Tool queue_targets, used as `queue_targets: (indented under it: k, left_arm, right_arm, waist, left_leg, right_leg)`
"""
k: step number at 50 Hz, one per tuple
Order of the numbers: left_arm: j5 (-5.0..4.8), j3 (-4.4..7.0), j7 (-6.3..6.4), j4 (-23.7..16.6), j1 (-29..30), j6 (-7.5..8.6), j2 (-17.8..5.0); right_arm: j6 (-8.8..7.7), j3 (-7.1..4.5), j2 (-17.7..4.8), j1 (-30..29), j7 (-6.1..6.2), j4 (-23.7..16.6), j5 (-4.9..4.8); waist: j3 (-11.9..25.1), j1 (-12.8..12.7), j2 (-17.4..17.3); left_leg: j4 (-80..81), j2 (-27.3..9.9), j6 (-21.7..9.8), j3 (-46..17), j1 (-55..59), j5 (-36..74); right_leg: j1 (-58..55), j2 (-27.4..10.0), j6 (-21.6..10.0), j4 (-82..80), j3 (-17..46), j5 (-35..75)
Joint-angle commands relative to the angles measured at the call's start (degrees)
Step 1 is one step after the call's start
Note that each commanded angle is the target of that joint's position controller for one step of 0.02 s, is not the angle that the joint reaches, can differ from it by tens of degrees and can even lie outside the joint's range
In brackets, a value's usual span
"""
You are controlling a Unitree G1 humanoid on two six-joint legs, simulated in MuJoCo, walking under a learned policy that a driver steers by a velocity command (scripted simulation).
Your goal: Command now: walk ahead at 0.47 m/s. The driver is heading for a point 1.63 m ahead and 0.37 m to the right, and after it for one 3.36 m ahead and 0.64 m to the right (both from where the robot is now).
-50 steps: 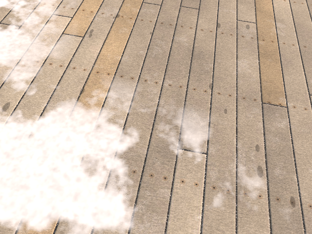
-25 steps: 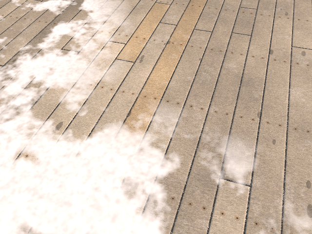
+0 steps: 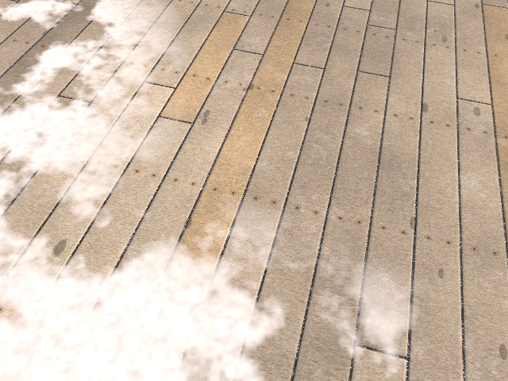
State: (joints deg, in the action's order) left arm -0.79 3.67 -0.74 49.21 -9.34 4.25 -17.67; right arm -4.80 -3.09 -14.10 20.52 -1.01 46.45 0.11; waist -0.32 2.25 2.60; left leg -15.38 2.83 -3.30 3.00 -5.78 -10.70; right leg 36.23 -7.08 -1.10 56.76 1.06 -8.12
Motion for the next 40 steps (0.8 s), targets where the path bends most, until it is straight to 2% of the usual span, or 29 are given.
queue_targets:
  k: [1,3,6,8,10,11,12,13,14,15,16,17,18,19,20,21,22,23,24,26,27,30,31,33,35,37,38,39,40]
  left_arm:
    - [0.56,0.21,-0.12,-3.93,3.17,0.20,-1.98]
    - [0.37,-0.28,-0.58,-5.24,7.43,0.59,-1.18]
    - [0.07,-0.81,-1.39,-7.21,12.93,1.09,-0.74]
    - [-0.14,-0.89,-2.08,-8.51,15.22,1.36,-1.06]
    - [-0.17,-0.74,-2.75,-9.30,15.75,1.68,-1.98]
    - [-0.16,-0.48,-2.90,-9.20,14.57,1.76,-2.74]
    - [-0.09,0.09,-2.83,-8.69,12.10,1.77,-4.01]
    - [-0.06,1.06,-2.50,-7.28,6.27,1.72,-5.73]
    - [0.01,2.43,-1.89,-4.57,-3.43,1.54,-8.46]
    - [0.71,3.39,-1.10,-2.75,-13.73,1.17,-12.79]
    - [0.47,3.54,-1.68,-1.54,-14.95,1.18,-14.10]
    - [-0.37,2.13,-1.54,-1.91,-13.25,1.19,-8.35]
    - [-0.24,1.51,-1.18,-2.61,-8.71,1.20,-6.42]
    - [0.24,1.18,-1.04,-3.34,-4.89,1.26,-5.66]
    - [0.90,0.80,-1.09,-3.68,-2.42,1.41,-4.30]
    - [1.74,0.47,-1.29,-3.59,-2.18,1.79,-3.30]
    - [1.60,0.60,-1.27,-3.28,-1.55,1.93,-3.75]
    - [1.16,0.41,-1.39,-2.99,-1.41,2.21,-2.61]
    - [1.08,0.79,-1.13,-2.46,-1.55,2.43,-4.79]
    - [0.65,1.06,-0.60,-1.74,-2.89,2.43,-5.57]
    - [0.76,1.21,-0.23,-1.37,-3.74,2.21,-6.16]
    - [0.17,1.16,0.28,-0.62,-6.27,1.75,-6.77]
    - [0.06,1.33,0.34,-0.06,-7.65,1.61,-7.64]
    - [-0.28,1.39,0.38,1.17,-10.28,1.14,-7.91]
    - [-0.50,1.52,0.51,2.06,-11.61,0.34,-8.10]
    - [-0.56,1.83,0.82,2.53,-11.65,-0.39,-8.67]
    - [-0.52,1.90,0.96,2.51,-11.38,-0.74,-8.75]
    - [-0.53,2.09,1.07,2.36,-10.27,-1.04,-9.50]
    - [-0.35,1.70,1.17,2.09,-9.41,-1.40,-8.56]
  right_arm:
    - [-1.02,-2.17,-9.29,-2.35,0.74,-3.06,-0.23]
    - [-0.87,-2.23,-9.76,-0.83,1.16,-2.09,-0.48]
    - [-0.51,-2.36,-10.21,2.72,1.48,0.11,-0.89]
    - [0.06,-2.43,-10.20,4.22,1.54,1.36,-1.06]
    - [0.73,-2.67,-10.67,4.54,1.75,2.14,-1.26]
    - [1.05,-2.82,-11.15,4.28,1.87,2.33,-1.23]
    - [1.38,-2.95,-11.77,3.89,2.01,2.33,-1.07]
    - [1.84,-3.01,-12.34,3.13,2.11,2.36,-0.91]
    - [2.23,-2.46,-11.45,2.57,2.32,2.02,-0.66]
    - [2.11,-1.23,-8.70,4.06,2.51,0.59,0.67]
    - [0.74,0.79,-1.01,12.37,1.50,0.86,-0.29]
    - [-0.62,-0.70,-8.33,5.99,1.29,0.94,-1.94]
    - [-1.43,-1.37,-10.57,-0.22,1.09,-1.18,-3.16]
    - [-1.82,-1.16,-10.02,-3.15,1.43,-1.83,-2.66]
    - [-1.66,-1.52,-9.57,-4.40,1.66,-1.89,-1.47]
    - [-1.23,-1.59,-8.99,-3.45,1.55,-1.61,-0.94]
    - [-0.58,-1.36,-7.08,-1.04,1.55,-1.36,-1.07]
    - [0.24,-1.34,-6.72,-1.43,1.81,-0.89,-0.90]
    - [0.75,-1.07,-5.71,-1.66,1.80,-1.57,-1.00]
    - [1.00,-0.88,-6.19,-6.26,1.80,-3.18,-0.33]
    - [0.87,-0.76,-5.84,-8.44,1.77,-3.54,-0.29]
    - [0.02,-0.07,-4.44,-14.80,1.02,-4.96,-0.28]
    - [-0.15,0.21,-3.87,-16.95,0.75,-5.51,-0.52]
    - [-0.38,0.28,-4.33,-20.26,0.20,-6.52,-0.98]
    - [-0.60,0.21,-5.02,-22.41,-0.50,-7.66,-1.18]
    - [-0.80,-0.14,-6.31,-22.47,-1.08,-8.19,-1.13]
    - [-0.85,-0.45,-7.13,-21.18,-1.25,-7.90,-1.04]
    - [-0.90,-1.04,-8.20,-17.26,-1.19,-7.03,-0.99]
    - [-0.85,-2.39,-10.54,-8.96,-0.85,-4.37,-0.84]
  waist:
    - [-3.42,-1.35,-5.43]
    - [-4.31,0.06,-5.83]
    - [-5.55,1.85,-5.25]
    - [-6.05,2.08,-5.28]
    - [-5.56,1.27,-5.81]
    - [-4.45,0.30,-6.59]
    - [-2.16,-1.20,-7.86]
    - [1.87,-4.51,-9.13]
    - [8.26,-9.17,-8.53]
    - [17.40,-11.44,-0.58]
    - [24.78,-6.03,14.09]
    - [19.79,-9.16,7.53]
    - [10.80,-8.57,5.28]
    - [6.50,-6.60,-0.54]
    - [3.04,-4.84,-2.01]
    - [2.32,-3.33,-0.28]
    - [3.32,-1.43,1.35]
    - [2.33,-1.42,-0.11]
    - [1.40,-0.53,2.00]
    - [-1.42,-1.63,-0.03]
    - [-1.65,-2.19,-0.76]
    - [-2.56,-4.58,-1.08]
    - [-2.60,-5.52,-0.48]
    - [-3.29,-6.88,-0.42]
    - [-3.92,-6.94,-0.15]
    - [-3.39,-5.77,0.62]
    - [-2.37,-4.73,1.06]
    - [-0.01,-2.19,2.32]
    - [5.08,2.08,1.32]
  left_leg:
    - [10.11,-14.41,-8.93,-10.19,-0.13,8.05]
    - [10.70,-13.43,-8.16,-7.52,-0.67,8.82]
    - [10.29,-14.38,-7.84,-6.25,2.02,9.43]
    - [8.46,-15.97,-7.51,-6.24,6.54,11.54]
    - [5.53,-17.48,-6.78,-6.43,10.93,16.74]
    - [3.36,-17.83,-6.24,-6.38,12.53,22.55]
    - [-0.38,-17.45,-5.61,-5.94,14.07,33.13]
    - [-7.82,-16.47,-4.70,-4.99,13.75,43.65]
    - [-19.56,-13.63,-2.77,-2.78,8.65,44.89]
    - [-38.88,-9.77,-0.81,-1.08,-5.93,23.54]
    - [-56.54,1.51,2.39,-6.59,-27.90,-21.66]
    - [-61.63,-1.43,1.41,-12.28,-34.41,-22.18]
    - [-61.13,-4.38,0.60,-10.20,-37.66,-16.89]
    - [-58.10,-7.54,0.50,-8.60,-35.34,-11.47]
    - [-54.71,-9.32,0.79,-8.03,-33.00,-8.30]
    - [-53.20,-10.61,0.67,-8.53,-28.51,-6.89]
    - [-51.44,-11.14,1.33,-8.44,-27.22,-6.15]
    - [-50.41,-11.65,1.25,-7.89,-26.84,-5.14]
    - [-48.21,-11.94,2.27,-7.53,-27.63,-4.23]
    - [-41.58,-12.72,4.11,-7.09,-31.35,0.43]
    - [-37.70,-12.60,4.37,-6.58,-31.70,3.95]
    - [-24.46,-10.27,4.15,-4.11,-29.42,14.43]
    - [-21.65,-9.42,4.19,-3.23,-28.20,16.55]
    - [-18.21,-8.61,3.86,-3.22,-28.46,17.64]
    - [-15.28,-8.11,2.77,-3.89,-30.13,15.40]
    - [-13.84,-7.55,1.25,-4.18,-29.40,11.06]
    - [-13.31,-6.45,0.48,-3.23,-27.42,8.35]
    - [-12.54,-5.00,-0.67,-1.97,-21.23,7.03]
    - [-11.55,-3.37,-2.34,-0.38,-10.00,7.70]
  right_leg:
    - [5.45,-0.83,1.56,-9.87,1.18,8.68]
    - [3.24,0.68,1.68,-17.09,-0.41,13.85]
    - [1.66,2.32,1.09,-23.59,-1.28,17.02]
    - [2.73,2.82,-0.06,-26.40,-0.90,15.24]
    - [2.41,3.53,-1.64,-28.39,-1.03,11.22]
    - [0.16,4.39,-2.42,-28.81,-1.66,8.85]
    - [-3.94,6.26,-3.35,-28.56,-3.20,5.90]
    - [-12.41,8.21,-4.86,-28.86,-4.86,4.91]
    - [-26.80,7.93,-6.81,-28.33,-4.61,6.52]
    - [-46.13,-4.48,-10.77,-25.58,10.21,6.74]
    - [-62.56,-15.82,-20.27,-34.15,40.01,-9.81]
    - [-59.46,-13.52,-17.32,-39.11,39.98,-16.88]
    - [-51.36,-11.80,-14.73,-40.47,30.48,-13.92]
    - [-42.42,-10.07,-13.49,-42.01,24.62,-7.39]
    - [-35.32,-8.14,-13.09,-43.71,20.05,-1.67]
    - [-30.55,-6.49,-12.34,-44.23,16.30,7.32]
    - [-29.48,-6.45,-13.40,-45.95,15.08,6.16]
    - [-27.63,-4.47,-12.55,-47.61,12.54,5.97]
    - [-25.54,-6.04,-13.91,-48.94,11.51,7.35]
    - [-25.37,-5.52,-14.29,-50.49,8.61,10.13]
    - [-25.53,-4.52,-13.50,-50.91,7.17,9.08]
    - [-26.45,-1.65,-10.84,-50.70,2.05,11.86]
    - [-26.98,-1.98,-10.68,-50.80,1.85,10.38]
    - [-30.38,-3.39,-10.62,-49.98,2.25,9.25]
    - [-35.38,-5.53,-10.14,-47.80,2.83,10.14]
    - [-39.25,-7.53,-9.13,-45.06,3.61,13.69]
    - [-41.08,-7.49,-8.49,-42.79,3.21,18.88]
    - [-40.98,-7.08,-7.67,-38.11,2.68,27.20]
    - [-38.92,-4.25,-6.22,-28.39,0.40,33.46]
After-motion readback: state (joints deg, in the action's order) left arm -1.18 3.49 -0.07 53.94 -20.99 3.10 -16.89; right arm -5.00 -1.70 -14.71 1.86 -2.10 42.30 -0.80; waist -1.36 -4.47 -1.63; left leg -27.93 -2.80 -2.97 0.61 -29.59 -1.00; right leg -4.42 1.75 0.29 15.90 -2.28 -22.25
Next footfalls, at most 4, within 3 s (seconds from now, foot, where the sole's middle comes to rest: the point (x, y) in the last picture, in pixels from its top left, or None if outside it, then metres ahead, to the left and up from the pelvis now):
0.28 right None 0.36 -0.14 -0.79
0.82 left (208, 325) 0.67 0.10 -0.79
1.38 right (289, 241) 0.95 -0.15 -0.79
1.84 left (255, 167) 1.28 -0.05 -0.79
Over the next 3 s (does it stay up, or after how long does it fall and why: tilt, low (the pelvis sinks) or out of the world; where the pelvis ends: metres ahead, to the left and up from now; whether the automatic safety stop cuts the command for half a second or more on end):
stays up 1.62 -0.38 -0.02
